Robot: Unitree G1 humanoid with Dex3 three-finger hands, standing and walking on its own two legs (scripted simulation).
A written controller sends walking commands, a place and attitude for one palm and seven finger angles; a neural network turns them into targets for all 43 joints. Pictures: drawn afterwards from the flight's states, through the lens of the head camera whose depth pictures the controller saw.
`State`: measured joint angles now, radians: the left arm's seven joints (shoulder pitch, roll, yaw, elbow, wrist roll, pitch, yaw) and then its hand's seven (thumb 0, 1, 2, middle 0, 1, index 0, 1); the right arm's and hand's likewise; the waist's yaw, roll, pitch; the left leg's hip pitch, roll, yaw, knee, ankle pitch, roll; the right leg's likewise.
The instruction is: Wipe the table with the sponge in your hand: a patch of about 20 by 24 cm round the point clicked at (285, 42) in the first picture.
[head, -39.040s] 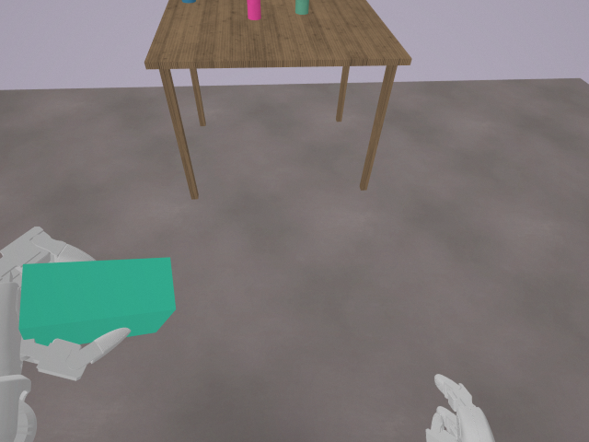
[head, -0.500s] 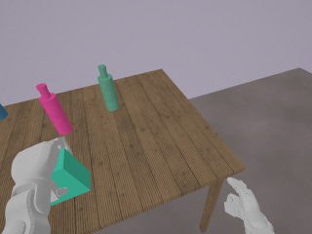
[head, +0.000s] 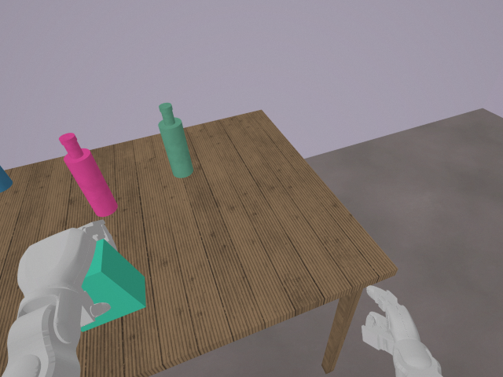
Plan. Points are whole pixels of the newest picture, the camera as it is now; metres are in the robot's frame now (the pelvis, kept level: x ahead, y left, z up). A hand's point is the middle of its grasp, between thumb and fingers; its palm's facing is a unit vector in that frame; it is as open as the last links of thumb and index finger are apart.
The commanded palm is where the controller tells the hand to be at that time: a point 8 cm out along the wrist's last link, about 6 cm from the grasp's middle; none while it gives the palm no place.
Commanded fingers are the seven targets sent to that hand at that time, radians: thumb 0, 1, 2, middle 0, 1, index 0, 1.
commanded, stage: step back with the hand held close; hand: left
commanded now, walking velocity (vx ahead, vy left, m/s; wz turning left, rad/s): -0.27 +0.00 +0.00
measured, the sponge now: (100, 293) +0.19 +0.28 +0.06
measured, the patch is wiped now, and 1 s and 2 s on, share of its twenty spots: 1.00 1.00 1.00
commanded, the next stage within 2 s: stop stepping back and stand still in 1.36 s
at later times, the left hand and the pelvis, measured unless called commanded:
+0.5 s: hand (86, 262) +0.19 +0.26 +0.15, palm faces +0.40 -0.82 -0.40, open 9.7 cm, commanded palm +0.13 +0.29 +0.17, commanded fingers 0.00 0.10 1.30 -1.20 -1.60 -1.20 -1.60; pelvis -0.02 +0.01 -0.02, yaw +2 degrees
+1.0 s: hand (89, 304) +0.14 +0.23 +0.14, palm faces +0.33 -0.89 -0.31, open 9.7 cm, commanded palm +0.06 +0.28 +0.17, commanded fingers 0.00 0.10 1.30 -1.20 -1.60 -1.20 -1.60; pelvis -0.10 +0.00 -0.02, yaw -1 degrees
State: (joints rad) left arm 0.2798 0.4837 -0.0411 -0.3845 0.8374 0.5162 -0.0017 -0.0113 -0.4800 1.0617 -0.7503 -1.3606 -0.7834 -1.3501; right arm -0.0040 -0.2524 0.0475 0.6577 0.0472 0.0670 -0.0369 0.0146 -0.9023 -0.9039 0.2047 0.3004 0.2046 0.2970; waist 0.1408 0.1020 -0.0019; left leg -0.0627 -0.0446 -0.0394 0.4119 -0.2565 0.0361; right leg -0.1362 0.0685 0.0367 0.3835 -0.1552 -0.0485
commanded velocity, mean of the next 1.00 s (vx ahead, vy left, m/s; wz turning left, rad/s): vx -0.30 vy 0.00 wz -0.04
